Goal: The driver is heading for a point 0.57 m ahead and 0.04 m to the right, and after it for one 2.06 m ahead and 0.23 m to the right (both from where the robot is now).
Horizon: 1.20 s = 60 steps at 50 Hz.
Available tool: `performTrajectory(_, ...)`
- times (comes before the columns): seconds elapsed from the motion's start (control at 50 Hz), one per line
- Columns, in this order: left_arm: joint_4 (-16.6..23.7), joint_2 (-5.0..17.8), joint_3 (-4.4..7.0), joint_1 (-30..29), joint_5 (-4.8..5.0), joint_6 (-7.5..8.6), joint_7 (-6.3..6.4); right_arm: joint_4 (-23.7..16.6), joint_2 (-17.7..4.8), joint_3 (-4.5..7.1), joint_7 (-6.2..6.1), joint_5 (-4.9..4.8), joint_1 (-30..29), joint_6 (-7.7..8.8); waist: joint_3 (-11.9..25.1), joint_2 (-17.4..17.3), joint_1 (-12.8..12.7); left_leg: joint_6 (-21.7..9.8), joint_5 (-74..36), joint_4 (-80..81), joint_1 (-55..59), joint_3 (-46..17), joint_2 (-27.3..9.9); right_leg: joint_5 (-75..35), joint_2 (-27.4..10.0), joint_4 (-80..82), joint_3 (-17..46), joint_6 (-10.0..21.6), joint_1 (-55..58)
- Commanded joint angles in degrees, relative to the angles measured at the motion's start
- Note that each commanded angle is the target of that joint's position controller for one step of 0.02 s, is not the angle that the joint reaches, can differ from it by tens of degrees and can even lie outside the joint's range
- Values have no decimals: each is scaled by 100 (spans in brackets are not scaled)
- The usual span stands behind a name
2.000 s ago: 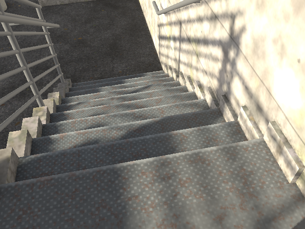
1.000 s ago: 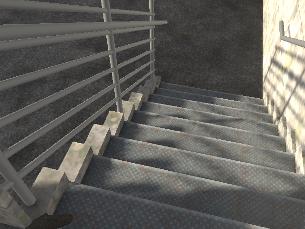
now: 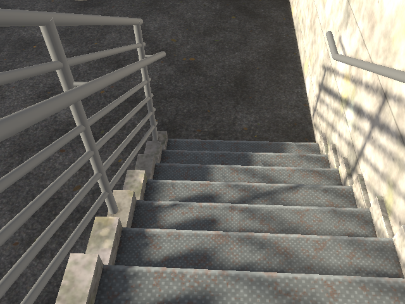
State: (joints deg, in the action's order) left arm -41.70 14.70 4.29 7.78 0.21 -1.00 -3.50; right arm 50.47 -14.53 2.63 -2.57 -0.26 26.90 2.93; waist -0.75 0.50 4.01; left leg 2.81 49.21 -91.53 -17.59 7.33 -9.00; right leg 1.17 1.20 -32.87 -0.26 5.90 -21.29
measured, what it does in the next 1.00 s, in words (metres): goes down, turning right: left foot 0.17 m lower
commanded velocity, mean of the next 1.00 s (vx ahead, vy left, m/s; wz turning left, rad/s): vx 0.36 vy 0.00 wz -0.32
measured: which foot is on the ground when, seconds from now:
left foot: up 0.00-0.44, down 0.46-1.00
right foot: down 0.00-0.44, up 0.46-1.00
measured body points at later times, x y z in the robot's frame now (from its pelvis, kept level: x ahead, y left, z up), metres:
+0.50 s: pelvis +0.28 +0.03 -0.16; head +0.27 +0.04 +0.29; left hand +0.37 +0.29 -0.29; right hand +0.34 -0.27 -0.24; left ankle +0.35 +0.11 -0.90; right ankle +0.07 -0.09 -0.70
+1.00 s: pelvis +0.45 -0.02 -0.26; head +0.45 -0.02 +0.19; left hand +0.68 +0.14 -0.37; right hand +0.32 -0.22 -0.40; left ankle +0.35 +0.11 -0.91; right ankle +0.55 -0.21 -0.97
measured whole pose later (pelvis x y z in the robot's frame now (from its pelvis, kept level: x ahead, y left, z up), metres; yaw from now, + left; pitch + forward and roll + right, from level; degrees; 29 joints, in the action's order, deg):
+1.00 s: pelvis +0.45 -0.02 -0.26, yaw -17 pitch +1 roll +2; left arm -43.3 11.9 3.0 9.7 0.0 1.1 -1.9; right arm 53.2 -8.1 0.5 -4.7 -1.3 28.9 1.4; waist 2.6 2.7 4.9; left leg -4.0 45.4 -60.5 -15.8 -1.8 7.3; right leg -23.1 -2.0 -31.3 7.6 -1.2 -31.3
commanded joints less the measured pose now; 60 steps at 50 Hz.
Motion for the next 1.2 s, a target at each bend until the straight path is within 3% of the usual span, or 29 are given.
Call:
performTrajectory(0.02, -297, 1259, 233, 2521, 2, 182, 63, -520, -639, 14, 103, 16, 571, 405, 2060, 1960, -971, 132, 231, -3552, -4204, -1138, 477, -5855, -1494, -1012, 2205, 1853, 5176)
performTrajectory(0.06, -547, 1337, 283, 2250, 201, 87, 135, -1121, -753, 67, -52, -379, -576, 402, 1476, 203, -786, 11, -1222, -2368, -4901, -1240, 413, -466, -1989, 750, 3898, 2085, 3730)
performTrajectory(0.1, -184, 471, -62, 981, 82, 338, 158, -1092, -924, 236, -207, -346, -1081, 260, 62, -545, -166, -208, -2828, -499, -4731, -1783, 71, 1244, -1934, 861, 4268, 1544, 1343)
performTrajectory(0.16, -27, 785, 14, 609, -114, 493, 444, -929, -645, 256, -135, 307, -853, 179, -145, 212, 72, 158, -4515, 2061, -2972, -1524, 157, -849, -842, 779, 2750, 1122, -583)
performTrajectory(0.18, -108, 773, 17, 785, -136, 473, 533, -961, -493, 206, -91, 342, -898, 183, 113, 248, 57, 221, -4842, 2422, -2529, -1459, 223, -1493, -712, 606, 2518, 1095, -636)
performTrajectory(0.22, -369, 620, 12, 1453, -50, 489, 641, -944, -827, 328, 114, 101, -974, 271, 328, 261, -124, 133, -6283, 2832, -3299, -1842, 232, -850, -626, -143, 2607, 1091, 448)
performTrajectory(0.28, -400, 373, -81, 1787, 206, 416, 812, -1309, -459, 117, 299, 355, -2226, 434, 31, -254, -556, -131, -8201, 5300, -1785, -1379, 751, 1096, 46, -442, 2013, 727, -689)
performTrajectory(0.32, -407, 530, -17, 1686, 185, 305, 803, -1461, -336, 94, 375, 244, -2270, 379, 61, 204, -678, -125, -8430, 5538, -530, -1118, 936, 1763, 261, -521, 1821, 612, -1382)
performTrajectory(0.44, -418, 229, -115, 1753, 155, 81, 846, -1061, -697, 348, 389, 11, -617, 118, -84, 498, -64, -299, -6697, 7607, -96, -1600, 180, 1038, 126, -3481, 2338, 336, 688)
performTrajectory(0.46, -564, 123, -162, 1809, 258, 125, 726, -651, -795, 398, 416, 155, 268, 152, 163, 271, 238, -469, -7137, 7556, 1084, -1237, 152, 1141, 330, -4845, 1816, 155, 186)
performTrajectory(0.48, -814, -364, -221, 2460, 241, 199, 538, -282, -723, 338, 520, 257, 1273, 202, 838, -999, 293, -710, -8804, 5796, 3250, -1792, -345, 4285, 1029, -7290, 1618, -22, -1756)
performTrajectory(0.52, -650, -72, -191, 3261, 305, 326, 506, -86, -919, 324, 569, -164, 1416, 42, 833, -2573, -115, -1177, -8278, 5260, 3882, -3048, -899, 4606, 811, -9404, 1306, -465, -4219)
performTrajectory(0.54, -356, 188, -177, 2766, 380, 319, 584, -61, -1095, 374, 605, -199, 1302, -24, 824, -1853, -151, -1924, -5531, 6229, 3464, -4067, -1238, 4008, 563, -8619, 1059, -540, -4467)
performTrajectory(0.56, -188, 438, -94, 1489, 421, 129, 763, -97, -644, 236, 568, -35, 549, -78, -18, -111, -176, -1841, -3084, 7129, 1866, -4275, -1044, 3076, 104, -7845, 760, -346, -4468)
performTrajectory(0.6, 68, 323, -130, 902, 361, 2, 956, -197, -377, 45, 397, 73, -410, 82, -818, -449, -582, -1749, -4160, 6893, -85, -4546, -1124, 2316, -238, -7268, 1356, -312, -4001)
performTrajectory(0.66, 10, 310, -15, 1213, 3, 151, 796, -275, -304, -47, 129, 138, -583, 131, -423, -335, -962, -1079, -6921, 6657, -1053, -2456, 115, 208, -328, -3911, 921, -541, -2476)
performTrajectory(0.68, -22, -212, -139, 1152, -154, 129, 691, -88, -122, -117, 62, 95, -454, 81, 14, -534, -899, -1107, -7662, 6571, -1089, -2170, 204, -489, -400, -3263, 620, -640, -1655)
performTrajectory(0.7, -4, -509, -240, 1238, -138, 91, 594, 56, -115, -134, -19, -1, -174, 54, 284, -787, -876, -991, -8354, 6476, -838, -1965, 245, -629, -340, -2916, 500, -702, -1282)
performTrajectory(0.74, -175, -214, -145, 1589, -50, 58, 503, 71, -290, -116, -97, -121, -122, 109, 482, -769, -935, -924, -8768, 6115, -389, -1999, 117, -1041, -280, -3247, 551, -713, -1172)
performTrajectory(0.76, -37, -102, -126, 1175, -75, 74, 500, 303, -150, -85, -199, -304, 351, 120, 343, -544, -612, -949, -7968, 5771, 600, -2290, 7, -1339, -461, -2863, 1004, -661, -2225)
performTrajectory(0.82, 160, -100, -106, 136, -39, 132, 430, 537, -140, -40, -239, -79, 1173, -26, 62, -427, -38, -1040, -6335, 5078, 1898, -2652, -49, -1135, -479, -1688, 1202, -658, -3696)
performTrajectory(0.88, 188, -231, -152, -235, 2, 247, 334, 486, 62, -79, -253, 31, 1257, -28, -119, -630, 105, -1114, -5834, 4736, 1225, -2930, 27, -1153, -453, -1341, 1015, -687, -3315)
performTrajectory(0.94, 168, -253, -163, -402, -173, 333, 139, 196, 24, -109, -292, -103, 737, -93, -406, -237, 219, -1009, -4673, 4599, -630, -2120, 642, -3036, -56, -22, 402, -782, -1223)
performTrajectory(1.02, 260, -236, -113, 94, 200, 338, 82, 164, -53, 5, -161, -111, 394, -273, -564, -195, -45, -1333, -4536, 3638, -724, -2365, 726, -2441, -205, 1576, 508, -567, 2)
performTrajectory(1.06, -446, -61, 25, 1799, 130, 405, 84, 441, 188, -50, -44, 26, 527, -282, 72, 283, -652, -1150, -3860, 2151, -1107, -1979, 1063, -3516, -296, 1718, 173, -369, 1827)
performTrajectory(1.1, -917, 319, -34, 2915, -24, 287, 92, 705, 434, -74, 181, -256, 1472, -167, 1568, 1311, -772, -351, 1531, -1888, -3277, -1820, 1927, -6994, -2045, -713, 1335, 634, 4779)
performTrajectory(1.12, -947, -73, -183, 2545, 0, 222, 36, 543, 255, -73, 195, -348, 1217, -189, 1902, 960, -700, -81, 1183, -2095, -3305, -1986, 1467, -5996, -2160, -488, 1804, 906, 4309)
performTrajectory(1.16, -789, -27, -301, 1578, 99, 39, 125, 40, 378, -106, 36, -272, 288, -481, 1282, 7, -341, 162, 121, -1570, -3034, -1342, 1061, -1441, -2017, 651, 2245, 987, 2451)
performTrajectory(1.2, -618, 340, -245, 985, -223, -36, 320, -295, 451, -123, -137, -214, -456, -768, 447, 56, -223, 188, -1113, -1958, -2728, -1138, 932, 890, -2280, 1734, 3147, 1181, 561)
